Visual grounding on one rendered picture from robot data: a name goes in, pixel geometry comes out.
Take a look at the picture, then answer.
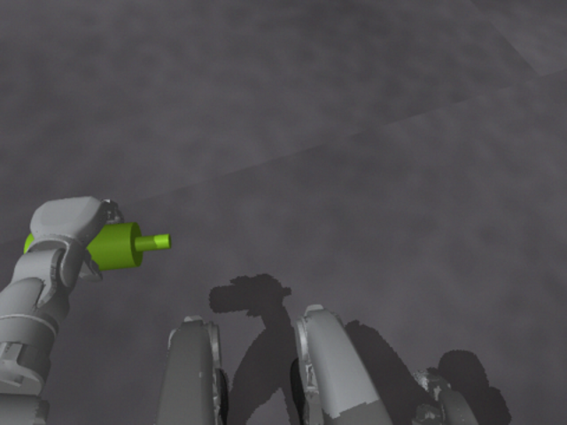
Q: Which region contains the bottle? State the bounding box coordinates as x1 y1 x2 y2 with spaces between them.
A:
24 222 171 271

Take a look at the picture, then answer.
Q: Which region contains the right robot hand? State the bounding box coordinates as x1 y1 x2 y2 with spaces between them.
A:
412 371 478 425

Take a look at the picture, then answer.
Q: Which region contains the left robot arm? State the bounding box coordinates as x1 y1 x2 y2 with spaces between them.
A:
0 235 85 425

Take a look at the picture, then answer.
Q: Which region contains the right robot foot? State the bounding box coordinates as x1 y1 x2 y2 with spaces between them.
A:
291 358 324 425

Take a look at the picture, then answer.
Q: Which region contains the left robot hand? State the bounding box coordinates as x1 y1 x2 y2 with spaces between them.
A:
30 197 124 282

